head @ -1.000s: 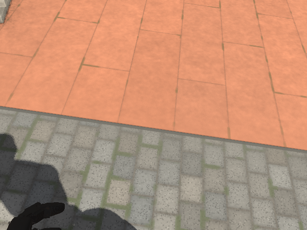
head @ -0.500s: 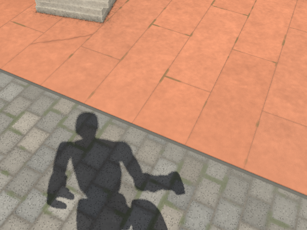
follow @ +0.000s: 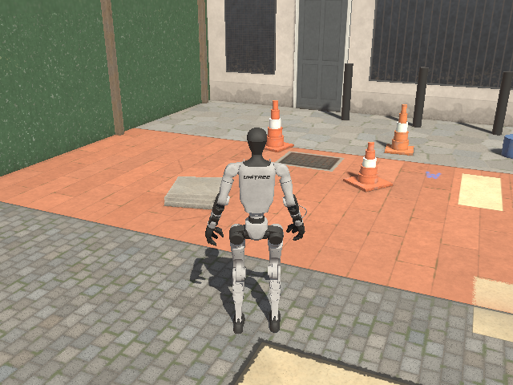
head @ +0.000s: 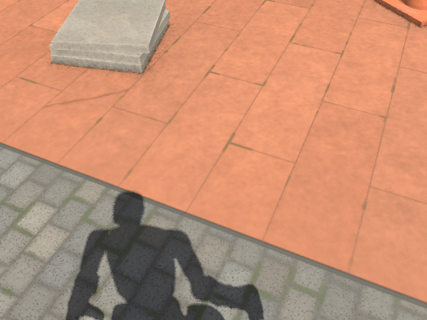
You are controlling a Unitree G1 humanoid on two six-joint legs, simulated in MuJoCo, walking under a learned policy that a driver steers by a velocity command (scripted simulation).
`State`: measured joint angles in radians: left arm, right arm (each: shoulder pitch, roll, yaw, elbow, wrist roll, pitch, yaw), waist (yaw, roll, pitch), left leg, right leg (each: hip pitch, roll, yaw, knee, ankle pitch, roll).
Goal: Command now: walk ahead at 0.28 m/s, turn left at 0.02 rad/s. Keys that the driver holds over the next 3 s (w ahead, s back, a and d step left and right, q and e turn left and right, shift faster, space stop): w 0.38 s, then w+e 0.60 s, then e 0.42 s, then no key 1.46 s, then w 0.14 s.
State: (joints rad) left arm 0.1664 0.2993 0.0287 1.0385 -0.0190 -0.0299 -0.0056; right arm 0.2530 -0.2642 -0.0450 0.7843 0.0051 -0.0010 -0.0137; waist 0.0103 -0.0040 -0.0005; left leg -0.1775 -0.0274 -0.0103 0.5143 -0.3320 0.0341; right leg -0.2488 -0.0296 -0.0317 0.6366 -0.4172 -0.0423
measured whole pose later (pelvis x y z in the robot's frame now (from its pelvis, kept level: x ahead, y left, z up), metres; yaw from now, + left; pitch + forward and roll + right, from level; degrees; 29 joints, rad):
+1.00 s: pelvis +0.49 -0.03 -0.01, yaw -17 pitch +1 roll +3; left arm 0.07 0.25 0.05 0.77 -0.02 -0.03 -0.05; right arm 0.29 -0.28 -0.08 0.91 0.01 -0.07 -0.01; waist -0.06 -0.02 0.04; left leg 0.11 0.01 0.29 0.26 -0.38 -0.04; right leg -0.60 -0.09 -0.04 0.65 -0.09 -0.07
